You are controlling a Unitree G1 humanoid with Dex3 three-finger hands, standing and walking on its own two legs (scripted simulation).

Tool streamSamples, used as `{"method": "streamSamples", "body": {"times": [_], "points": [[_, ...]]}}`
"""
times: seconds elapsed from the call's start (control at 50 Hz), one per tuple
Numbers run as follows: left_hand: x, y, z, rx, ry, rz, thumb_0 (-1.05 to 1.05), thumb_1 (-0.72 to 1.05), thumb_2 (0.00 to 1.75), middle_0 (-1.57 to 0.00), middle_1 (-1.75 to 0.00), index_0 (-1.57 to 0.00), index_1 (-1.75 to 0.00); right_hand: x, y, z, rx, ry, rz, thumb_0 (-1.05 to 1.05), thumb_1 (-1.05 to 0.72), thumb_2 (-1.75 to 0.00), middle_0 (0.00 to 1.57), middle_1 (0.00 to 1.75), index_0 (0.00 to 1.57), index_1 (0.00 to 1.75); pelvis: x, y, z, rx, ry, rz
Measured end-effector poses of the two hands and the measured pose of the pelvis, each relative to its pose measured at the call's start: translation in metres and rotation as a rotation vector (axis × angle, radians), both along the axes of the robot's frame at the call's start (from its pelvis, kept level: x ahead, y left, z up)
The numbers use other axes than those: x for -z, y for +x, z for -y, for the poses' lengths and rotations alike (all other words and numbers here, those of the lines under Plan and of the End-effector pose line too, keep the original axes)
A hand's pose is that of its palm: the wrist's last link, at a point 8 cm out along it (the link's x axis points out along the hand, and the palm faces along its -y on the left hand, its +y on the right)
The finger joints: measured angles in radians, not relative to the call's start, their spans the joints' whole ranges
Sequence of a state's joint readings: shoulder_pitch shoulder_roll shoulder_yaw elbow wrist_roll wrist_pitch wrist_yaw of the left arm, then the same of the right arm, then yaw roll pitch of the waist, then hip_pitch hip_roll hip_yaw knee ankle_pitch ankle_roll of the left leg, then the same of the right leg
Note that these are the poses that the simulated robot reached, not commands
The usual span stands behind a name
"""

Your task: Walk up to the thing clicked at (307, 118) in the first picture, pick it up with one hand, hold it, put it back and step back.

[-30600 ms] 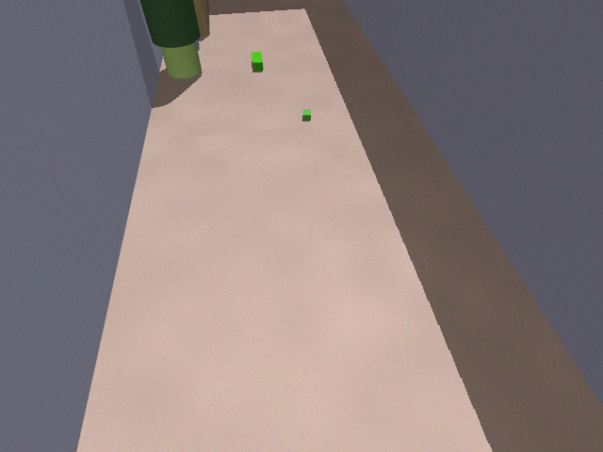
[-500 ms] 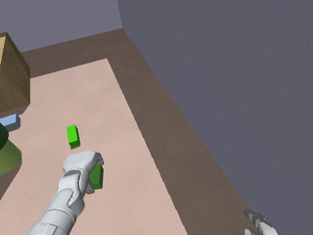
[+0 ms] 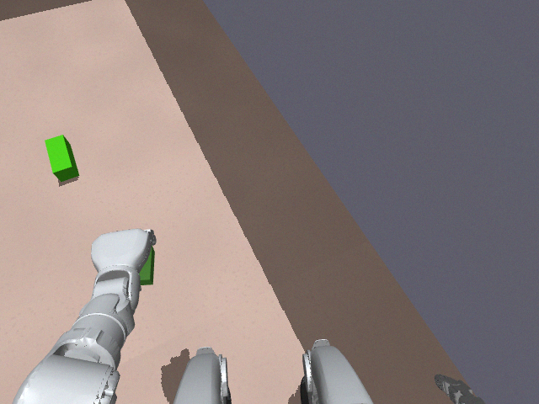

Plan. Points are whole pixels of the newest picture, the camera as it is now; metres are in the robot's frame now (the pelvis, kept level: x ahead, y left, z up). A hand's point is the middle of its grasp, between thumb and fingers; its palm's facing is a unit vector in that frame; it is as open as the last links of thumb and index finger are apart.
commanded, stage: crouch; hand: left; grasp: from above
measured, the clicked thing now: (139, 265) +0.37 +0.22 -0.15
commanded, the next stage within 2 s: lower in 1.32 s
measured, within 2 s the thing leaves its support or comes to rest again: neither
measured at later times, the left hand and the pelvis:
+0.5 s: hand (163, 289) +0.38 +0.23 -0.36, palm faces -0.45 -0.07 -0.89, open 8.9 cm; pelvis -0.04 +0.00 -0.19, yaw -2 degrees
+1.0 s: hand (170, 294) +0.39 +0.23 -0.46, palm faces -0.45 -0.10 -0.89, open 9.0 cm; pelvis -0.05 +0.00 -0.28, yaw -4 degrees
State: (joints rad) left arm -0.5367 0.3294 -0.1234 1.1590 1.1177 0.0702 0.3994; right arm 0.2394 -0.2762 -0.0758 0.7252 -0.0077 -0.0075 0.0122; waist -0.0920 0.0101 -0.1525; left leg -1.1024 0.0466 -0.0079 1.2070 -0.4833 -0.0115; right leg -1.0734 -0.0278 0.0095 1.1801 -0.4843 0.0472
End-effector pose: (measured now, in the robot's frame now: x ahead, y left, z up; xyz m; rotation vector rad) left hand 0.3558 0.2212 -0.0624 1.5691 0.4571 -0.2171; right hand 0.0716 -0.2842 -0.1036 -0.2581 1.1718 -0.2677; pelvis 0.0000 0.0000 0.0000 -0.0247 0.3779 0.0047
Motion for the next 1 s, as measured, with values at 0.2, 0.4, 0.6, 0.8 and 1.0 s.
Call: {"method": "streamSamples", "body": {"times": [0.2,0.4,0.6,0.8,1.0], "points": [[0.100,0.023,-0.006,-0.087,0.000,0.020,0.10,0.32,0.17,-1.17,-0.32,-0.79,-0.19,0.103,-0.054,-0.015,0.031,0.015,-0.125,0.01,-0.89,-0.90,0.20,0.30,0.20,0.30,0.091,-0.026,-0.004,0.006,-0.017,-0.161],[0.196,0.027,-0.005,-0.070,-0.044,-0.048,0.08,0.30,0.19,-1.11,-0.37,-0.78,-0.24,0.180,-0.068,-0.027,-0.003,0.042,-0.152,0.01,-0.89,-0.89,0.21,0.30,0.20,0.30,0.164,-0.040,-0.001,0.005,-0.032,-0.238],[0.267,0.034,-0.008,-0.054,-0.044,-0.020,0.06,0.27,0.24,-1.09,-0.44,-0.78,-0.32,0.224,-0.059,-0.012,-0.075,0.006,-0.174,0.00,-0.89,-0.89,0.21,0.30,0.20,0.30,0.217,-0.041,0.002,0.008,-0.046,-0.274],[0.301,0.049,-0.016,-0.078,-0.046,-0.006,0.06,0.24,0.31,-1.07,-0.46,-0.76,-0.36,0.255,-0.059,-0.003,-0.105,0.006,-0.192,0.00,-0.90,-0.90,0.20,0.30,0.20,0.30,0.252,-0.041,0.004,0.020,-0.053,-0.272],[0.340,0.044,-0.014,-0.077,-0.063,-0.039,0.05,0.23,0.33,-1.04,-0.49,-0.75,-0.39,0.287,-0.080,-0.007,-0.111,0.049,-0.236,0.00,-0.90,-0.90,0.20,0.30,0.20,0.30,0.283,-0.048,0.003,0.032,-0.056,-0.249]]}}
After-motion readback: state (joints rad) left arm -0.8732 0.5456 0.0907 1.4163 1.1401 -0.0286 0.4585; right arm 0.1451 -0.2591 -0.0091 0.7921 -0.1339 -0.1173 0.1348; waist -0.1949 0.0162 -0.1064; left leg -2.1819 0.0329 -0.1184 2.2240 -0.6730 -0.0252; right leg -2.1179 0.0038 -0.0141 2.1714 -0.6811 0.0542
